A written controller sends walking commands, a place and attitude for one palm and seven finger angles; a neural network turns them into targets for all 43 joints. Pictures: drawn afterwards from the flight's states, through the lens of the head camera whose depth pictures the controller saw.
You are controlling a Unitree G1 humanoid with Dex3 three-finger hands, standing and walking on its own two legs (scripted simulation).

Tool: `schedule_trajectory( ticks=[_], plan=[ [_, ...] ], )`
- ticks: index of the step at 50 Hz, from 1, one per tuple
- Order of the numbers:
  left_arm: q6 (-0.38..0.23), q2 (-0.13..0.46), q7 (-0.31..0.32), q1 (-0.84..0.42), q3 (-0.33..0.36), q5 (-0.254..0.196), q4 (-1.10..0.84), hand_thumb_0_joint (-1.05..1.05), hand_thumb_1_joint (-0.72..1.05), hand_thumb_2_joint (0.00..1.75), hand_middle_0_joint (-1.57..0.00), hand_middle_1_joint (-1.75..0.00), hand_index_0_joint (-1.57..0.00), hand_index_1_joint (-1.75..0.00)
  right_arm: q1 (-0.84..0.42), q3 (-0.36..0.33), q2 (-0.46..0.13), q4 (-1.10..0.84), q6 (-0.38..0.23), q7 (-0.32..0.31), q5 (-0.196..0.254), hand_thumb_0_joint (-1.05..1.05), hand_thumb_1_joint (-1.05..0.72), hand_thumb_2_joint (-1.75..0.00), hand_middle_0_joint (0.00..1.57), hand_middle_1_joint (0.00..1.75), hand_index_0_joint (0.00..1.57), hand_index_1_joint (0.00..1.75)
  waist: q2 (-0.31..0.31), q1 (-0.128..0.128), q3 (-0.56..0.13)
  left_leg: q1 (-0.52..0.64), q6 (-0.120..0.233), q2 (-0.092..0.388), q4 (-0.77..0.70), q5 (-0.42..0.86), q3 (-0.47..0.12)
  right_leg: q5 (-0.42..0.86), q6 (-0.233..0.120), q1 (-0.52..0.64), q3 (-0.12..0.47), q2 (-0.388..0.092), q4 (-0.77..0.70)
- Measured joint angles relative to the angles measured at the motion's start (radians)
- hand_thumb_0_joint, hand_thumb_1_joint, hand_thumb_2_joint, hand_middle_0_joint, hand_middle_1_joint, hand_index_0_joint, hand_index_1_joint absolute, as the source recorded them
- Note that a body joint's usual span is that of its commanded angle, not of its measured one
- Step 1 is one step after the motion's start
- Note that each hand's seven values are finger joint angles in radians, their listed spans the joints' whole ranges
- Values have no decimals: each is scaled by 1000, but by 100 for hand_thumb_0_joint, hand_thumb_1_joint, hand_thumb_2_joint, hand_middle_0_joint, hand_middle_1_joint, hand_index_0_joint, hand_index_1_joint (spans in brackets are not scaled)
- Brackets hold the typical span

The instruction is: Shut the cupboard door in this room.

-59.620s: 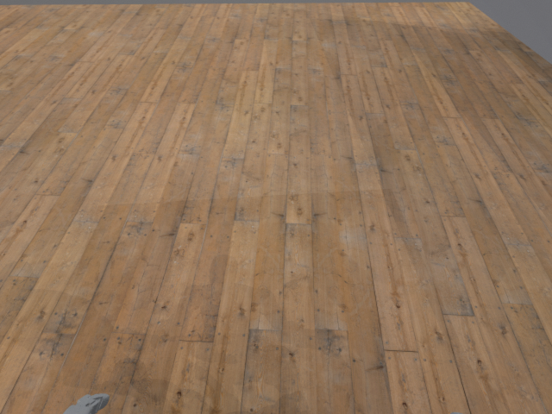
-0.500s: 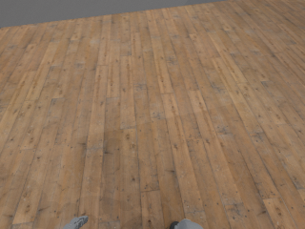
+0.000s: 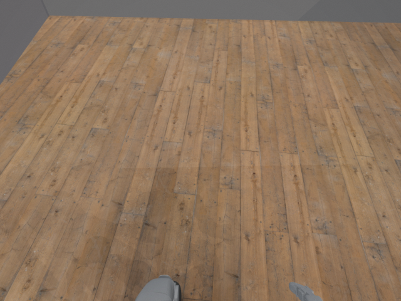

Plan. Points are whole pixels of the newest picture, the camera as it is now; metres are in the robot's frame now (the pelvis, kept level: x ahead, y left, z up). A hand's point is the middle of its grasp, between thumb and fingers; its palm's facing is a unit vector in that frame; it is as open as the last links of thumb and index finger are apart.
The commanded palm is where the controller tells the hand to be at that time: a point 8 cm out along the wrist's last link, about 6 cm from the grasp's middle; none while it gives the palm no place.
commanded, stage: walk around to get in front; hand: left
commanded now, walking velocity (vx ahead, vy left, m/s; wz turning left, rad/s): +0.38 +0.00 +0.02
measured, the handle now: out of the picture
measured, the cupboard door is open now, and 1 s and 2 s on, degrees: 78 78 78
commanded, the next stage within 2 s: walk to a spot facing it in 0.14 s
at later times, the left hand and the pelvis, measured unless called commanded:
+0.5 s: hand (154, 210) +0.33 +0.17 -0.16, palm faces +0.05 -0.98 -0.21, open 7.3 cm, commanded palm none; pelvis +0.21 -0.02 -0.01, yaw +5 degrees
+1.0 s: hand (110, 252) +0.22 +0.25 -0.18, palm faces +0.40 -0.89 -0.22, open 7.3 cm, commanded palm none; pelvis +0.26 +0.03 +0.00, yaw +21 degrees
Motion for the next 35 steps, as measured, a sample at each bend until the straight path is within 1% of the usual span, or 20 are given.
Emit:
schedule_trajectory(
  ticks=[1,2,3,5,6,8,10,12,15,17,19,21,22,23,24,25,27,29,31,35],
  plan=[
    [4,-3,-1,18,-2,-2,8,0,92,89,-20,-30,-20,-30,-5,4,1,-9,-10,-2,-2,1,-91,-90,19,30,20,30,-6,1,3,42,15,-16,-43,5,11,-39,8,-10,4,-18,67],
    [11,-12,-4,39,-2,-5,15,0,91,89,-20,-30,-20,-30,-4,7,-4,-21,-23,-5,-6,1,-91,-90,20,30,20,30,8,0,-4,74,41,-14,-76,37,2,-74,11,-53,10,-28,191],
    [21,-12,-9,37,-3,-8,24,0,91,89,-20,-30,-20,-30,-7,6,2,-25,-34,-12,-5,1,-91,-90,20,30,20,30,2,-8,4,72,50,-22,-37,36,4,-98,8,-116,49,-42,366],
    [39,-1,-13,15,1,-9,29,1,91,89,-20,-30,-20,-30,7,8,17,-20,-41,-21,4,1,-91,-90,20,30,20,30,-18,-6,14,102,47,-37,-1,-26,21,-96,-1,-255,139,-49,674],
    [44,5,-15,1,6,-6,26,1,91,89,-20,-30,-20,-30,22,9,24,-14,-40,-25,6,1,-91,-90,20,30,20,30,-23,-7,10,128,43,-42,-15,-45,27,-67,-1,-319,161,-54,768],
    [51,16,-19,-34,14,1,9,1,91,89,-20,-30,-20,-30,65,11,35,5,-40,-33,7,1,-91,-90,20,30,20,30,-23,-13,-6,185,31,-51,-73,-49,29,-8,4,-426,178,-68,843],
    [54,24,-20,-66,21,6,-23,1,91,89,-20,-30,-20,-30,104,-18,29,10,-54,-54,22,-2,-95,-90,20,30,21,30,-22,-23,-26,237,30,-60,-138,-40,33,41,11,-510,189,-86,820],
    [58,32,-22,-101,29,9,-57,1,91,89,-20,-30,-20,-30,141,-22,10,24,-52,-55,16,-3,-96,-90,20,30,21,30,-22,-30,-46,283,30,-65,-194,-37,36,93,21,-571,190,-102,755],
    [59,44,-24,-163,33,8,-100,1,91,89,-20,-30,-20,-30,194,-18,-4,49,-45,-51,14,-2,-96,-90,20,30,21,30,-20,-46,-58,340,21,-65,-249,-44,31,162,37,-604,181,-115,600],
    [56,53,-24,-211,31,6,-124,1,91,89,-19,-30,-20,-30,227,-13,-3,67,-38,-50,13,-2,-95,-90,20,30,20,30,-18,-64,-52,365,10,-63,-257,-59,16,192,45,-588,175,-113,472],
    [51,61,-23,-255,28,5,-144,0,91,89,-19,-30,-20,-30,256,-10,4,84,-27,-48,13,-1,-94,-90,20,30,20,30,-16,-84,-42,379,-5,-58,-238,-88,-4,206,49,-551,168,-99,362],
    [45,66,-22,-290,24,3,-163,0,91,89,-19,-30,-20,-30,286,-7,12,98,-12,-46,12,0,-93,-90,20,30,20,30,-11,-102,-34,383,-23,-49,-193,-133,-27,220,50,-494,152,-76,268],
    [39,68,-22,-303,21,2,-173,0,91,89,-19,-30,-20,-30,303,-7,17,104,-4,-44,13,0,-93,-90,20,30,20,30,-9,-109,-32,379,-34,-46,-155,-164,-41,249,51,-455,140,-65,212],
    [29,72,-22,-312,18,2,-184,0,91,89,-19,-30,-20,-30,323,-6,23,107,3,-42,16,0,-92,-90,20,30,20,30,-14,-114,-35,357,-39,-50,-90,-198,-54,284,28,-417,130,-66,170],
    [18,63,-19,-327,18,3,-189,0,91,89,-20,-30,-20,-30,324,-8,20,113,13,-40,20,0,-92,-90,20,30,20,30,1,-114,-27,314,-40,-44,26,-255,-72,241,-1,-418,114,-63,197],
    [14,52,-15,-340,14,1,-195,0,91,89,-20,-30,-20,-30,316,-10,14,113,27,-42,23,0,-92,-90,20,30,20,30,20,-119,-13,262,-41,-43,161,-310,-94,203,-17,-417,95,-63,228],
    [16,33,-10,-352,8,-2,-209,0,91,89,-20,-30,-20,-30,295,-15,8,109,48,-42,23,1,-92,-90,20,30,20,30,36,-124,5,160,-50,-46,398,-338,-101,167,-27,-397,65,-72,242],
    [26,18,-3,-347,5,-3,-215,0,91,89,-20,-30,-20,-30,268,-19,1,99,63,-35,20,1,-92,-90,20,30,20,30,41,-121,7,80,-61,-36,527,-293,-86,168,-19,-371,42,-80,217],
    [37,7,4,-333,5,0,-212,0,91,89,-20,-30,-20,-30,238,-24,-5,82,74,-28,17,1,-91,-90,20,30,20,30,38,-118,0,34,-72,-23,539,-256,-70,173,-16,-347,22,-88,186],
    [56,8,12,-299,17,0,-203,0,92,89,-20,-30,-20,-30,182,-27,-12,39,79,-18,13,1,-91,-90,20,30,20,30,19,-105,-13,19,-86,-4,385,-228,-46,174,-4,-308,-21,-109,144]
  ],
)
